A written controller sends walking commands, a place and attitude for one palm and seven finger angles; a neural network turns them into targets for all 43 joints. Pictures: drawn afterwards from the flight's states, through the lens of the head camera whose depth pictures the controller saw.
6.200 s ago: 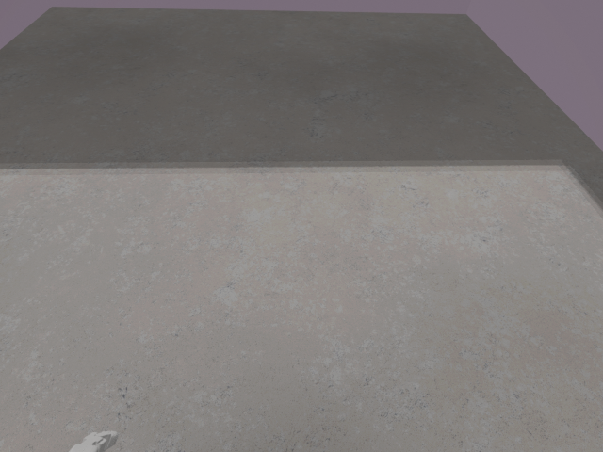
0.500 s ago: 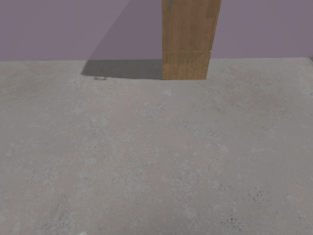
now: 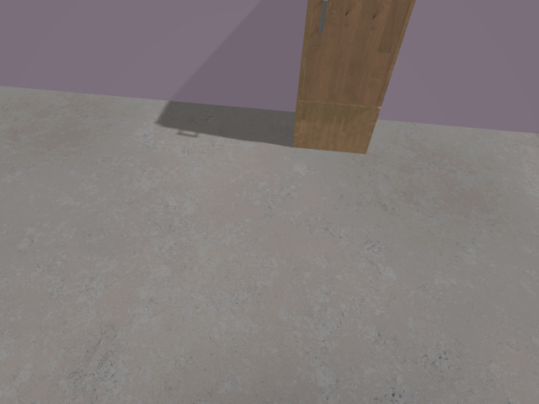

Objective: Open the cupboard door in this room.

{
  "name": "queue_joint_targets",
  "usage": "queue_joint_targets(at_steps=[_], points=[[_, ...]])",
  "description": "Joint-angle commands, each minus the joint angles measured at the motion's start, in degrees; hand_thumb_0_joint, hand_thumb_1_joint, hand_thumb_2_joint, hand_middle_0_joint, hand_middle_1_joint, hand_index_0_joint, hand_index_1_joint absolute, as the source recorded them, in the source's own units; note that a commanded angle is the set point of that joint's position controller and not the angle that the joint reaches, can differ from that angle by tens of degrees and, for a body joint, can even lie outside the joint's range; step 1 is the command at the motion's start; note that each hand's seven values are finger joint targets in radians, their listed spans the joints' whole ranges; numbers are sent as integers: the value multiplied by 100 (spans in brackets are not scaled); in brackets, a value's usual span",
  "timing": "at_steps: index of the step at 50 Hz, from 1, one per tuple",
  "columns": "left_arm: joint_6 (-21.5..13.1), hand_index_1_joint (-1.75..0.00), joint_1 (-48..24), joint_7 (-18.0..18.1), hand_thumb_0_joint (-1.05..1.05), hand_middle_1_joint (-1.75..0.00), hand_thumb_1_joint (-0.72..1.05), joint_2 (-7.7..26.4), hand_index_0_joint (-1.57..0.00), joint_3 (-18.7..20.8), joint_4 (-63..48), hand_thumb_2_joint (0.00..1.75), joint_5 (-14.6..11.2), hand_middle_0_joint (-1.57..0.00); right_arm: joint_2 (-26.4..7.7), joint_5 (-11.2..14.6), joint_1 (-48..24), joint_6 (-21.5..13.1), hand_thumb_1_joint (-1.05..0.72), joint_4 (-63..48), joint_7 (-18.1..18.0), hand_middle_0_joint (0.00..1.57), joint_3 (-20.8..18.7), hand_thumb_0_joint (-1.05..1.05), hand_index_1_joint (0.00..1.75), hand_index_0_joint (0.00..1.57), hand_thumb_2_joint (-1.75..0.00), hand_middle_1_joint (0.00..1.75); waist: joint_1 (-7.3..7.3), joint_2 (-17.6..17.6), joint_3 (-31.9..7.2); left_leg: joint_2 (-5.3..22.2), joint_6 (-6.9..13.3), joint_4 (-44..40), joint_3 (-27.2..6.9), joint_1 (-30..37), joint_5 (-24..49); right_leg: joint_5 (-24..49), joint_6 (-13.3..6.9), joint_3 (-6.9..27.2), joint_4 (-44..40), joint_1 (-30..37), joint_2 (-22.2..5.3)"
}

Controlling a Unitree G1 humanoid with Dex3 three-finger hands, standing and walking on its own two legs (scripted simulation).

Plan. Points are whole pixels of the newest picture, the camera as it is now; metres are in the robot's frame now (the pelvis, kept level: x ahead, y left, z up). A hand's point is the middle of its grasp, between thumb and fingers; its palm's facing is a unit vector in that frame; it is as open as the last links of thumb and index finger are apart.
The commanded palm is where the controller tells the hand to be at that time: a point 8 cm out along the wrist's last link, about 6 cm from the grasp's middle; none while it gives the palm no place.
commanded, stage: turn or walk to find it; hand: left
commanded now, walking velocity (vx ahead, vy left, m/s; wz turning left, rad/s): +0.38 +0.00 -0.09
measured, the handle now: (322, 15) +1.66 -0.09 +0.01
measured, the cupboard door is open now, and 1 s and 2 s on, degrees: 0 0 0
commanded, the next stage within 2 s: stand and wait in 0.82 s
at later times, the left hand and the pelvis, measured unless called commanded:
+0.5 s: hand out of the picture +0.00 +0.12 -0.16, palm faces +0.10 -0.98 -0.15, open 7.4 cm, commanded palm none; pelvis +0.10 -0.02 +0.00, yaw -1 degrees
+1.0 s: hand (181, 269) +0.41 +0.23 -0.16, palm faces +0.00 -0.98 -0.20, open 7.4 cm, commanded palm none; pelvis +0.32 +0.04 +0.00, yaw -4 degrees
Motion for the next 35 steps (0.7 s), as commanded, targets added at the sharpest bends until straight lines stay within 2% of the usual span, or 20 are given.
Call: queue_joint_targets(at_steps=[1, 3, 5, 7, 9, 10, 11, 12, 13, 14, 16, 18, 19, 25, 30, 31, 32, 33, 34, 35], points=[[-86, -30, 179, -43, 0, -30, 90, 438, -20, 83, -190, 90, 109, -20, -732, -62, 567, -81, -90, -162, -3, 20, -198, 0, 30, 20, -90, 30, -234, 684, 664, 711, 356, -1291, -775, -535, -2271, -1661, 11, 217, -144, -716, -111], [-108, -30, 200, -105, 0, -30, 90, 263, -20, 84, -281, 90, 133, -20, -907, -61, 664, -101, -90, -200, -3, 20, -269, 0, 30, 20, -90, 30, -288, 1084, 872, 1102, 625, -1588, -1291, -608, -2842, -1355, 4, -91, 727, -1060, 136], [-125, -30, 161, -158, 0, -30, 90, 143, -20, 94, -369, 90, 138, -20, -979, -50, 735, -151, -90, -234, 1, 20, -323, 0, 30, 20, -90, 30, -337, 1298, 855, 1417, 885, -1713, -1665, -593, -2845, -1225, -42, -94, 1558, -1284, 112], [-183, -30, 204, -188, 0, -30, 90, 77, -20, 133, -432, 90, 127, -20, -957, -69, 623, -202, -90, -263, 5, 20, -333, 0, 30, 20, -90, 30, -240, 1074, 812, 1443, 945, -1566, -1471, -680, -2376, -1315, -47, -34, 1415, -1075, -28], [-245, -30, 700, -201, 0, -30, 90, 28, -20, 152, -264, 90, 125, -20, -872, -58, 455, -217, -90, -289, 7, 20, -314, 0, 30, 20, -90, 30, -5, 793, 665, 1120, 737, -1002, -978, -1001, -2088, -832, -30, -189, 596, -177, 65], [-277, -30, 1073, -183, 0, -30, 90, 141, -20, 182, -137, 90, 121, -20, -788, -44, 364, -221, -90, -326, 10, 20, -307, 0, 30, 20, -90, 30, 166, 379, 651, 829, 587, -384, -683, -1384, -1979, -769, -73, 19, 78, 387, -30], [-338, -30, 1515, -124, 0, -30, 90, 452, -20, 267, -37, 90, 152, -20, -480, 0, 309, -250, -90, -442, 21, 20, -254, 0, 30, 20, -90, 30, 352, -637, 604, 345, 368, 890, -181, -2286, -1680, -1640, -331, 1261, -702, 1123, -790], [-362, -30, 1987, -52, 0, -30, 90, 929, -20, 388, 86, 90, 121, -20, -292, 5, -85, -288, -90, -703, 86, 20, -201, 0, 30, 20, -90, 30, 601, -1854, 733, -79, 175, 2376, 438, -3260, -1708, -2678, -913, 3156, -1835, 1393, -1935], [-403, -30, 2122, 0, 0, -30, 90, 881, -20, 376, 121, 90, 56, -20, -585, -60, -459, -268, -90, -821, 126, 20, -266, 0, 30, 20, -90, 30, 617, -1522, 991, 199, 238, 3179, -121, -3410, -1389, -3200, -1067, 3656, -2186, 846, -2141], [-419, -30, 1855, 14, 0, -30, 90, 724, -20, 330, 105, 90, 70, -20, -554, -55, -581, -271, -90, -814, 175, 20, -315, 0, 30, 20, -90, 30, 440, -1046, 1227, 342, 239, 3592, -219, -3494, -967, -3100, -1083, 3412, -2223, 509, -2083], [-474, -30, 1363, 40, 0, -30, 90, 424, -20, 251, -41, 90, 105, -20, -416, -86, -276, -263, -90, -627, 228, 20, -335, 0, 30, 20, -90, 30, 107, -292, 1062, 537, 157, 3740, -214, -3334, -354, -2038, -936, 2451, -1950, 413, -1810], [-554, -30, 1291, 33, 0, -30, 90, 351, -20, 211, -60, 90, 94, -20, -277, -98, -68, -250, -90, -516, 265, 20, -319, 0, 30, 20, -90, 30, -19, -320, 695, 525, 46, 3655, -68, -3138, 127, -806, -771, 1572, -1773, 626, -1432], [-585, -30, 1357, 30, 0, -30, 90, 317, -20, 185, -21, 90, 93, -20, -250, -91, -135, -235, -90, -533, 275, 20, -322, 0, 30, 20, -90, 30, -21, -375, 668, 532, -2, 3575, -19, -3111, 251, -393, -752, 1391, -1751, 606, -1353], [-664, -30, 1475, 48, 0, -30, 90, 382, -20, 168, 121, 90, 98, -20, -172, -42, -808, -241, -90, -826, 344, 20, -293, 0, 30, 20, -90, 30, -2, -549, 819, 544, -105, 2631, 248, -3228, 682, 1208, -761, 765, -1613, 837, -1205], [-599, -30, 1356, 72, 0, -30, 90, 572, -20, 233, 151, 90, 116, -20, -236, -13, -1321, -334, -90, -1061, 373, 20, -255, 0, 30, 20, -90, 30, 57, -573, 877, 430, 82, 1481, 440, -2390, 522, 1870, -706, 592, -1333, 905, -1321], [-585, -30, 1280, 74, 0, -30, 90, 625, -20, 258, 127, 90, 116, -20, -292, -20, -1229, -357, -90, -1064, 361, 20, -268, 0, 30, 20, -90, 30, -8, -612, 805, 358, 144, 1315, 472, -2082, 367, 2173, -695, 552, -1091, 923, -1350], [-580, -30, 1210, 69, 0, -30, 90, 663, -20, 271, 113, 90, 107, -20, -365, -38, -939, -380, -90, -972, 327, 20, -292, 0, 30, 20, -90, 30, -179, -477, 616, 172, 193, 1105, 632, -1609, 327, 2803, -655, 431, -617, 948, -1266], [-569, -30, 1093, 67, 0, -30, 90, 726, -20, 287, 98, 90, 90, -20, -476, -70, -237, -414, -90, -751, 270, 20, -321, 0, 30, 20, -90, 30, -504, -404, 238, 4, 245, 761, 738, -714, 498, 3299, -533, 173, 242, 826, -1089], [-566, -30, 1126, 59, 0, -30, 90, 610, -20, 277, 60, 90, 64, -20, -766, -113, 673, -448, -90, -458, 197, 20, -396, 0, 30, 20, -90, 30, -832, 69, -394, 210, 354, 517, 493, 721, 713, 2944, -358, 36, 1495, 249, -860], [-529, -30, 1417, 10, 0, -30, 90, 285, -20, 251, -52, 90, 14, -20, -1489, -173, 1473, -486, -90, -289, 126, 20, -567, 0, 30, 20, -90, 30, -976, 1470, -1223, 1575, 766, 243, -1520, 2136, 602, 491, -106, -202, 3282, -1114, -137]])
